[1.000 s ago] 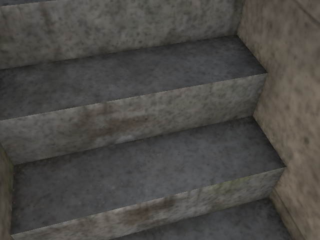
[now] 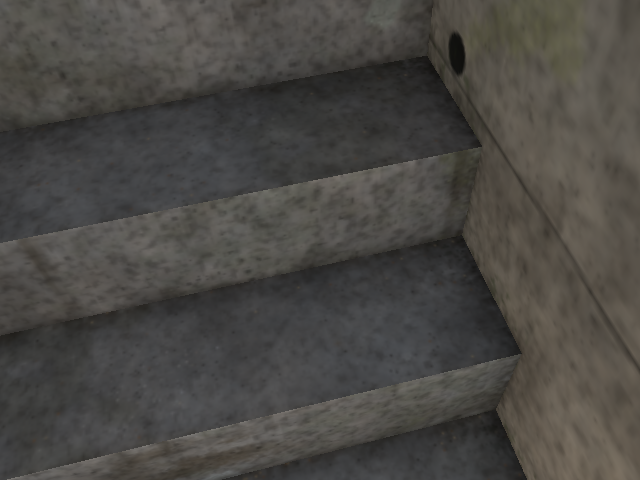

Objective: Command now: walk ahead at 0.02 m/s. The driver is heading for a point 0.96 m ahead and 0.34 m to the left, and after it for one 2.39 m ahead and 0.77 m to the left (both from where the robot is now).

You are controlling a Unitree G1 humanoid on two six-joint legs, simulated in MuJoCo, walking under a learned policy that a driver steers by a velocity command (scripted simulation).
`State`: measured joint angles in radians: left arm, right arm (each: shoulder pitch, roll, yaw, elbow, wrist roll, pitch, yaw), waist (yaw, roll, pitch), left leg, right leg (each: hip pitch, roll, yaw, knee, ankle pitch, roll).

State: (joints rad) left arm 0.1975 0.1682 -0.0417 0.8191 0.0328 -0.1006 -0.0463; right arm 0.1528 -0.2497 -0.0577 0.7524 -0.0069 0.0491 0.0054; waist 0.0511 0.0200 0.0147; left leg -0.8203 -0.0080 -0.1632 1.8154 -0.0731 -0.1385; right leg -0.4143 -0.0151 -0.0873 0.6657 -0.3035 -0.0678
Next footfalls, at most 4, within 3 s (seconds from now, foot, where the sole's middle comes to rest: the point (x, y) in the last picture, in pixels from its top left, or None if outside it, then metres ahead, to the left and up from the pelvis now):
0.10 left None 0.05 0.17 -0.76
1.12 left None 0.26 0.18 -0.55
1.60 right None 0.11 -0.10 -0.76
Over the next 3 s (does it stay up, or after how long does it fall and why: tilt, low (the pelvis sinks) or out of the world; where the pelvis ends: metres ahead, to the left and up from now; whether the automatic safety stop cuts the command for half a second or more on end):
stays up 0.34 0.16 0.24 its command is cut before an obstacle after 0.1 s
